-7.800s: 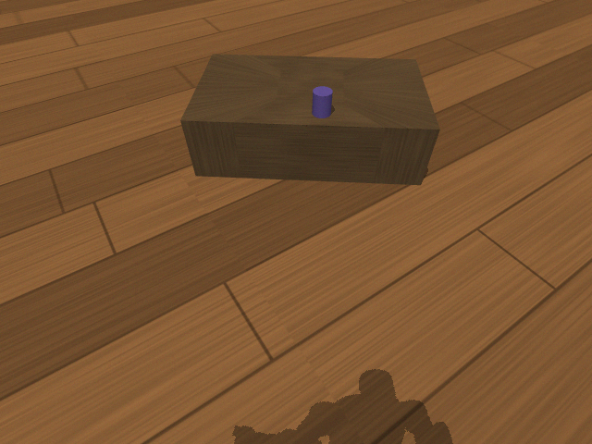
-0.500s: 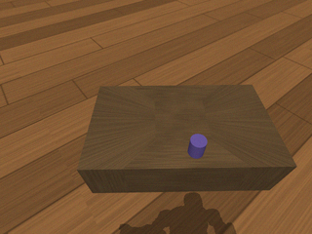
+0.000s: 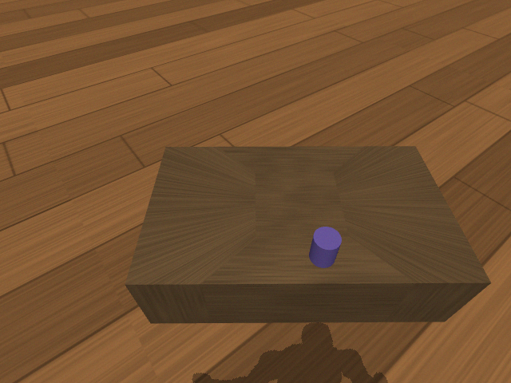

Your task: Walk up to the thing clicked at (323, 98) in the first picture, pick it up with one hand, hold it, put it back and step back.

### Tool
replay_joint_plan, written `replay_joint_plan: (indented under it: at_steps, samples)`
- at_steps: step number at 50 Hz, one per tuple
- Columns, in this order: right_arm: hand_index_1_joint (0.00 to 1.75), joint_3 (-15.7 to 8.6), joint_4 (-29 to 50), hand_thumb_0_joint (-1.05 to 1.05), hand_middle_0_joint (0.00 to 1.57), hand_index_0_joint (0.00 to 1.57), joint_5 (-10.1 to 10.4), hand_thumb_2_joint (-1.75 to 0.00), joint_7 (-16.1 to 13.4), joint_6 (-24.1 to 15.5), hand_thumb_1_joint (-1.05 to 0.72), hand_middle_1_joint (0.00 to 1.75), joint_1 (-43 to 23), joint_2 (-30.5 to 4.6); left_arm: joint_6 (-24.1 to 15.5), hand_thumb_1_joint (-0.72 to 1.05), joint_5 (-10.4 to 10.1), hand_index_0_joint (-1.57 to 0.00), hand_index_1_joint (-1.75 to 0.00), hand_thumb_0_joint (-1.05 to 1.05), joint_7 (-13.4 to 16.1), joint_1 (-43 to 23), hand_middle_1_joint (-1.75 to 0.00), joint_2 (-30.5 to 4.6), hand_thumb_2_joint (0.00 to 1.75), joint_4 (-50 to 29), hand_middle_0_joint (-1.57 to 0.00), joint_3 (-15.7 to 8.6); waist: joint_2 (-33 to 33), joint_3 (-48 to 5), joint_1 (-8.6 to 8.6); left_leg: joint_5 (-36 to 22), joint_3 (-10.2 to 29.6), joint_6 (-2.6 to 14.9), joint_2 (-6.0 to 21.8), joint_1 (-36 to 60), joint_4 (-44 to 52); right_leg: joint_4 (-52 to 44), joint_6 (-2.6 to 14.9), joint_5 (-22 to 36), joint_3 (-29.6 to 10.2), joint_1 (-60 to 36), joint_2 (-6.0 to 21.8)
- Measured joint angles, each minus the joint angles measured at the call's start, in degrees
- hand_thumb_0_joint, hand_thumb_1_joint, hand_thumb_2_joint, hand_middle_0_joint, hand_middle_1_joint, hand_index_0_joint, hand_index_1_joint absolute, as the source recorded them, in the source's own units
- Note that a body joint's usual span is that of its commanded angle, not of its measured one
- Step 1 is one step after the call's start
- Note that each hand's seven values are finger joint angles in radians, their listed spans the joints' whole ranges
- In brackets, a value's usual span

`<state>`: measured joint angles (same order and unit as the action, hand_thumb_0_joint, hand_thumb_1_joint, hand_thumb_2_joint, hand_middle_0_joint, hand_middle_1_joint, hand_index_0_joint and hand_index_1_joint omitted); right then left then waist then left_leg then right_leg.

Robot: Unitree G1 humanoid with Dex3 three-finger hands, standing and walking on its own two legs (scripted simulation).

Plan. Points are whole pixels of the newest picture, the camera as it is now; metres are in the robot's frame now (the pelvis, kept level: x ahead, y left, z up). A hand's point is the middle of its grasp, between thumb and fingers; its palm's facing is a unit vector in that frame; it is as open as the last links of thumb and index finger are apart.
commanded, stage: walk up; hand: right
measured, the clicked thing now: (324, 247) +0.60 -0.21 -0.39
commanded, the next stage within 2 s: stand in 2.00 s
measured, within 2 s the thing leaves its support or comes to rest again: neither
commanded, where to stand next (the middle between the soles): +0.19 -0.01 m, yaw +1 degrees
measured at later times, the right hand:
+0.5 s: hand (402, 346) +0.23 -0.26 -0.15, palm faces -0.04 +0.92 -0.39, open 7.4 cm
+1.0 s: hand (406, 344) +0.24 -0.28 -0.18, palm faces -0.07 +0.93 -0.36, open 7.4 cm
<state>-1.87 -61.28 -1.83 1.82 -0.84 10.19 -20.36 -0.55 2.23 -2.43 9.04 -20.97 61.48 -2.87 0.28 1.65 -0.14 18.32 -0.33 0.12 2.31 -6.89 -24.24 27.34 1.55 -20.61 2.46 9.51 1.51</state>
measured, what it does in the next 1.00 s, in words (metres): walks ahead: left foot, then right foot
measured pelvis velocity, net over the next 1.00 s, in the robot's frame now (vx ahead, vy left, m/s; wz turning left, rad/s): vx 0.16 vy -0.02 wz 0.03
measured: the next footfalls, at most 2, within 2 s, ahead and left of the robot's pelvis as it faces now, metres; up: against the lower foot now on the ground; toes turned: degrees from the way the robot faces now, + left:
left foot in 0.38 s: +0.20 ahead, +0.11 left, +0.00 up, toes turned +0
right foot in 0.70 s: +0.23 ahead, -0.15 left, +0.00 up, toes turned -1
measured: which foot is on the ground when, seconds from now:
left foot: down 0.00-0.12, up 0.14-0.36, down 0.38-1.00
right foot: down 0.00-0.40, up 0.42-0.68, down 0.70-1.00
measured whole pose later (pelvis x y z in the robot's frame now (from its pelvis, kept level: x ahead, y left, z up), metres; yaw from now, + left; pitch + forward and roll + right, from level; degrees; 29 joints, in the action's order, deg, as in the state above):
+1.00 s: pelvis +0.16 -0.02 -0.02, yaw +2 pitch -2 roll +2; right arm -2.3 -54.1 -0.8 0.2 0.4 11.1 -21.3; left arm -0.7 0.7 0.3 8.3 -21.6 52.5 -1.8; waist 1.0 7.3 -0.9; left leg 18.8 0.6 -0.1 -1.8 -15.0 -36.1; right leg 41.0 -1.0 -19.1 1.0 20.2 4.9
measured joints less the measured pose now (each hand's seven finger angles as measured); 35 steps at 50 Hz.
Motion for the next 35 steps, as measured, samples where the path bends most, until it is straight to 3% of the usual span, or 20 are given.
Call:
replay_joint_plan:
  at_steps: [3, 5, 7, 11, 14, 17, 20, 23, 26, 31, 35]
  samples:
    - [0.30, -0.91, 1.60, 0.00, 0.20, 0.20, -0.24, -0.90, 0.24, -0.57, -0.91, 0.30, 2.44, -0.42, -0.09, 0.90, 0.29, -0.20, -0.30, 0.00, -0.42, 1.83, -0.30, -1.20, 0.89, -1.56, -0.21, -1.11, 0.68, 0.15, -0.25, -0.31, 0.14, -0.90, -0.06, -0.33, -2.89, 4.12, 0.60, 0.25, -0.60, 1.05, -0.15]
    - [0.30, -1.46, 2.41, 0.00, 0.21, 0.20, -0.22, -0.90, 0.39, -0.40, -0.91, 0.30, 4.01, -0.89, -0.24, 0.90, 0.46, -0.20, -0.30, 0.00, -0.44, 2.92, -0.30, -1.45, 0.90, -1.93, -0.21, -1.71, 0.22, 0.36, -0.04, 2.17, 0.64, -1.58, 0.65, -0.21, -5.34, 4.88, -0.06, 0.29, -0.16, 0.15, -0.75]
    - [0.30, -1.77, 3.06, 0.00, 0.20, 0.20, -0.01, -0.90, 0.31, 0.38, -0.91, 0.30, 5.23, -1.64, -1.18, 0.90, 0.55, -0.20, -0.30, 0.00, -0.48, 4.08, -0.30, -1.15, 0.90, -2.84, -0.21, -1.99, -1.33, 0.54, 0.14, 4.61, 1.87, 0.12, 1.74, -2.17, -11.55, 4.23, -0.17, -0.67, 1.12, -1.33, -2.09]
    - [0.30, -1.54, 4.52, 0.00, 0.20, 0.20, 0.18, -0.90, -0.46, 0.98, -0.91, 0.30, 4.58, -2.17, -2.63, 0.90, -0.48, -0.20, -0.30, 0.00, 0.09, 6.90, -0.30, -0.57, 0.89, -6.23, -0.21, -1.78, -1.15, 3.03, -1.26, 9.64, 2.30, 1.59, -1.49, -11.31, -29.54, 0.80, 0.33, -0.32, 1.13, -4.63, -1.89]
    - [0.30, -1.71, 7.03, 0.01, 0.20, 0.20, 0.55, -0.90, 0.11, 0.50, -0.91, 0.30, 2.89, -2.49, -2.21, 0.90, -0.68, -0.20, -0.30, 0.00, 0.68, 8.75, -0.30, -0.36, 0.89, -7.64, -0.21, -1.29, -1.36, 5.25, -1.75, 7.12, 1.13, 1.60, -1.50, -16.23, -27.95, -2.23, 0.02, 0.29, 1.04, -7.25, -2.10]
    - [0.30, -2.04, 9.63, 0.01, 0.20, 0.20, 0.61, -0.90, 0.86, -0.07, -0.91, 0.30, 1.33, -2.25, -1.49, 0.90, -0.53, -0.20, -0.30, 0.00, 0.82, 9.81, -0.30, -0.99, 0.89, -8.95, -0.21, -1.03, -1.06, 7.05, -2.13, 1.42, -0.34, 1.64, -0.59, -18.09, -18.52, -1.79, -0.43, -1.34, 1.35, -8.78, -2.27]
    - [0.30, -2.65, 12.13, 0.00, 0.20, 0.20, 0.24, -0.90, 1.10, -1.48, -0.91, 0.30, 1.02, -2.06, -0.91, 0.90, -0.87, -0.20, -0.30, 0.00, 0.75, 10.71, -0.30, -1.99, 0.89, -10.06, -0.21, -0.79, 0.05, 7.71, -2.18, -10.34, -2.07, 2.73, -1.00, -16.12, -10.05, 8.37, -0.39, -6.97, 1.44, -6.85, -1.14]
    - [0.30, -2.74, 13.68, 0.00, 0.20, 0.20, 0.39, -0.90, 0.31, -2.06, -0.91, 0.30, 0.82, -1.18, 0.23, 0.90, -1.55, -0.20, -0.30, 0.01, 1.19, 9.62, -0.30, -2.21, 0.89, -10.03, -0.21, -0.53, 1.87, 7.81, -1.68, -7.49, -3.19, 2.74, -2.19, -15.94, -14.40, 29.38, 1.33, -10.18, -4.28, 1.63, -2.61]
    - [0.30, -1.84, 14.23, 0.00, 0.20, 0.20, 0.77, -0.90, -0.01, -1.55, -0.91, 0.30, 0.96, -0.05, 0.29, 0.90, -1.71, -0.20, -0.30, 0.01, 1.07, 8.88, -0.30, -2.58, 0.89, -10.37, -0.21, -0.18, 3.18, 6.82, -1.60, -6.80, -4.07, 2.52, -2.32, -13.20, -11.94, 37.16, 1.65, -7.97, -5.84, 8.70, -2.88]
    - [0.30, -0.70, 14.60, 0.00, 0.21, 0.20, -0.02, -0.90, -0.30, -1.51, -0.91, 0.30, 1.39, 0.06, -0.04, 0.90, -1.27, -0.20, -0.30, 0.00, 0.51, 8.88, -0.30, -2.10, 0.89, -10.02, -0.21, -0.16, 2.34, 4.98, -1.01, -7.06, -4.65, 1.93, -1.24, -10.48, -8.31, 23.00, -0.16, -4.87, -3.77, 12.00, 0.25]
    - [0.30, -0.33, 14.14, 0.00, 0.21, 0.20, 0.42, -0.90, -0.35, -0.03, -0.90, 0.30, 1.64, -0.95, 0.03, 0.90, -0.98, -0.20, -0.30, 0.00, 0.92, 8.63, -0.30, -1.70, 0.89, -8.77, -0.21, -0.40, 0.14, 4.04, -0.27, -4.01, -3.65, 0.66, 0.08, -11.90, -12.51, 11.62, -0.45, 0.71, -2.52, 9.26, 0.65]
